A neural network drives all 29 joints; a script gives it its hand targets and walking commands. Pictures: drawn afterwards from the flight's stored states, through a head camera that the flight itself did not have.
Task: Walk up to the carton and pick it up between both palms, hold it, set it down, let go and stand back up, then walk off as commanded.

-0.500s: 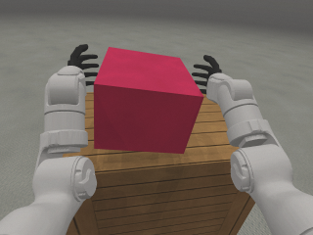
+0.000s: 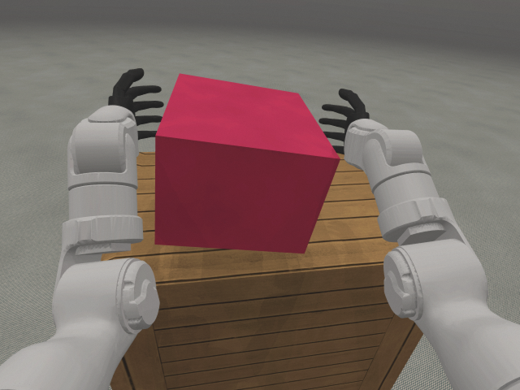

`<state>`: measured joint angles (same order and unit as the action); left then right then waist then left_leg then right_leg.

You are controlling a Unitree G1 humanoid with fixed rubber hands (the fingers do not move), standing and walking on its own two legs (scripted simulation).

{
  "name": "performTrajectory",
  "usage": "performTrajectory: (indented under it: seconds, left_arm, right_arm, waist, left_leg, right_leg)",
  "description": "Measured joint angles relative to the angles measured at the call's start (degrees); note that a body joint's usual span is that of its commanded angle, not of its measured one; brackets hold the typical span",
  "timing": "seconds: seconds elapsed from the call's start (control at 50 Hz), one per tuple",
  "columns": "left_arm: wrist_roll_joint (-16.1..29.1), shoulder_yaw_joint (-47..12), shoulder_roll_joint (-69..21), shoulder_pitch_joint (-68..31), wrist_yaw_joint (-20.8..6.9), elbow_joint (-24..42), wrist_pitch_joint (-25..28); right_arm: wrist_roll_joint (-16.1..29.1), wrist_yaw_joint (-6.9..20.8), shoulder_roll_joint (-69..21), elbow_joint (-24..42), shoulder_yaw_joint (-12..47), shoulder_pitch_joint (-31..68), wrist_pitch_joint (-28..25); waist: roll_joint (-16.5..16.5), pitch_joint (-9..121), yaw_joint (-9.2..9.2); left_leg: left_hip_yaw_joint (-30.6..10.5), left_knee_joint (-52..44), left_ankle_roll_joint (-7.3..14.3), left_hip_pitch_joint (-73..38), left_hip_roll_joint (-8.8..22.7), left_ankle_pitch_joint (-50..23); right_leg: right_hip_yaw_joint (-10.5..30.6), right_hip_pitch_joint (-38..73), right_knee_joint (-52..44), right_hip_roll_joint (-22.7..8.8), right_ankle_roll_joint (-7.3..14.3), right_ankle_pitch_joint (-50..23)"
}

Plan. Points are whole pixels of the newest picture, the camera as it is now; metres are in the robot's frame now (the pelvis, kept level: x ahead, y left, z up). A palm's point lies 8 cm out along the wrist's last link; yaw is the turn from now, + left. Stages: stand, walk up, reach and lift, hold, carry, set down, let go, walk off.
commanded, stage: hold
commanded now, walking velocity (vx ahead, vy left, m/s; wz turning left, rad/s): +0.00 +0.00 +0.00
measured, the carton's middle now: (237, 157) +0.44 +0.02 +0.22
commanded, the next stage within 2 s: set down in 1.94 s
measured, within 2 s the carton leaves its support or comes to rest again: neither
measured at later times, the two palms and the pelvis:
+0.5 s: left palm (130, 118) +0.37 +0.17 +0.31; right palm (352, 129) +0.38 -0.15 +0.30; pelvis +0.01 +0.00 +0.00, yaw +0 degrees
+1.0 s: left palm (128, 119) +0.36 +0.17 +0.31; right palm (353, 134) +0.37 -0.15 +0.29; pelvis +0.00 +0.00 +0.00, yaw +0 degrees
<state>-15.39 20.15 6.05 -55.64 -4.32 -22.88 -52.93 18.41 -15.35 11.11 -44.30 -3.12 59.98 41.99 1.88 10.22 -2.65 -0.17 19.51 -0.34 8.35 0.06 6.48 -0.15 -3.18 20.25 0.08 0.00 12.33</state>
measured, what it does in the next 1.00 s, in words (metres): stands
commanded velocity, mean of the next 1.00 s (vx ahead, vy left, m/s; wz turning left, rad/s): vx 0.00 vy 0.00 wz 0.00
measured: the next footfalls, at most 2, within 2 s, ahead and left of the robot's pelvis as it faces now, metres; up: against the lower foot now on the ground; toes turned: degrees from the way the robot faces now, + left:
none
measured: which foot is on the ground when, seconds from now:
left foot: down 0.00-1.00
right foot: down 0.00-1.00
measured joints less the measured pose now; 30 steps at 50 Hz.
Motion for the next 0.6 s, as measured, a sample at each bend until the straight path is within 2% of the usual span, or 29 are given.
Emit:
performTrajectory:
  seconds: [0.1,0.16,0.24,0.32,0.6]
  left_arm:
    - [-0.1,-3.6,0.2,0.0,3.5,-0.2,0.3]
    - [0.0,-3.4,-0.1,-0.2,4.7,-0.2,1.6]
    - [0.0,-1.6,-0.7,-0.2,4.6,-0.2,2.2]
    - [0.0,0.5,-1.1,-0.2,3.0,-0.2,2.2]
    - [0.0,-2.6,0.1,-0.2,3.7,0.8,2.1]
  right_arm:
    - [0.0,0.2,0.0,-0.7,0.0,0.0,-0.8]
    - [0.0,0.2,0.0,-0.1,0.0,0.0,-1.6]
    - [0.0,0.2,0.0,0.3,0.0,0.0,-1.9]
    - [0.0,-0.1,0.0,0.6,0.0,0.0,-1.6]
    - [0.0,-1.6,0.0,4.5,0.0,0.1,0.2]
  waist:
    - [0.0,0.4,0.0]
    - [0.0,1.2,0.0]
    - [0.0,1.6,0.0]
    - [0.0,0.9,0.0]
    - [0.0,0.8,-0.01]
  left_leg:
    - [0.0,0.0,0.0,0.9,0.0,-0.1]
    - [0.0,0.0,0.0,1.4,0.0,0.0]
    - [0.0,0.0,0.0,1.4,0.0,0.2]
    - [0.0,0.0,0.0,1.3,0.0,0.2]
    - [0.0,0.0,0.0,1.3,0.0,0.2]
  right_leg:
    - [0.0,-0.9,0.0,0.0,0.0,-0.1]
    - [0.0,-1.4,0.0,0.0,0.0,0.0]
    - [0.0,-1.4,0.0,0.0,0.0,0.2]
    - [0.0,-1.3,0.0,0.0,0.0,0.2]
    - [0.0,-1.3,0.0,0.0,0.0,0.2]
